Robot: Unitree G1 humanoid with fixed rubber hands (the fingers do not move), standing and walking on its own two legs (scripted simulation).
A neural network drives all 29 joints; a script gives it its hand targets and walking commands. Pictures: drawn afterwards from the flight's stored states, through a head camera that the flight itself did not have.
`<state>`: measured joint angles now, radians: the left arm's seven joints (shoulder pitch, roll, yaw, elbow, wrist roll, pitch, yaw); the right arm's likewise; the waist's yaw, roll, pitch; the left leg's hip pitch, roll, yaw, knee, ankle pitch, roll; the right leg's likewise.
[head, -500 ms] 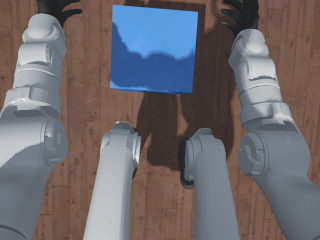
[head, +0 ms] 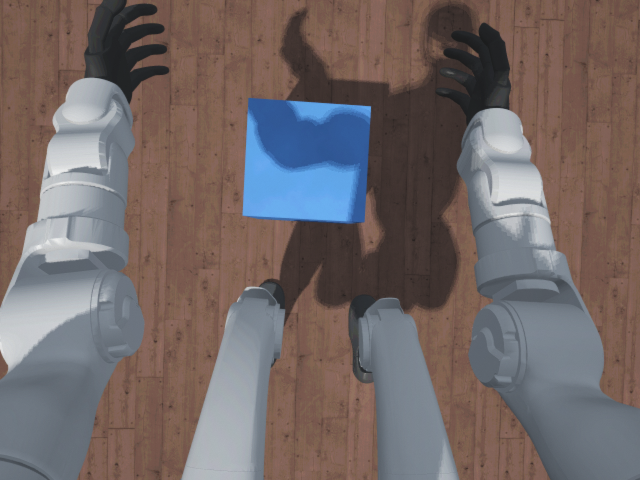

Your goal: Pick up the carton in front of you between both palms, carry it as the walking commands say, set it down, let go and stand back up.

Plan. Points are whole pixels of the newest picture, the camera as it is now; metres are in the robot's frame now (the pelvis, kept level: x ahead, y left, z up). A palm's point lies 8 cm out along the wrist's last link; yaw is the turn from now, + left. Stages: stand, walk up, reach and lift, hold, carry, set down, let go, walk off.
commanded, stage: set down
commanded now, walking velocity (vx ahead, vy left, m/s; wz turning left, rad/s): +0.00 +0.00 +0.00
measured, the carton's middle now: (306, 171) +0.48 +0.05 -0.47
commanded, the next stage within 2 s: let go in 0.06 s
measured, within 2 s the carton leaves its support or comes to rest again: neither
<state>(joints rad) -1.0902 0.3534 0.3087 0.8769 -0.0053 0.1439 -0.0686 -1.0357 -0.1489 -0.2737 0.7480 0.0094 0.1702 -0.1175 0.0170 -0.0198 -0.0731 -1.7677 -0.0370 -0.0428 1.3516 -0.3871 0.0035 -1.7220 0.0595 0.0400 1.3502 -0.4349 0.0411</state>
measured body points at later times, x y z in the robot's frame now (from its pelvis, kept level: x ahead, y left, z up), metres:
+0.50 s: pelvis +0.06 +0.00 +0.12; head +0.28 +0.02 +0.51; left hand +0.40 +0.26 +0.00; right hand +0.42 -0.18 +0.00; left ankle +0.09 +0.11 -0.56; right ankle +0.07 -0.13 -0.56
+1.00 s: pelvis +0.10 -0.02 +0.18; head +0.13 -0.02 +0.63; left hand +0.26 +0.22 +0.10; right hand +0.28 -0.25 +0.10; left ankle +0.09 +0.11 -0.56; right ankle +0.07 -0.13 -0.56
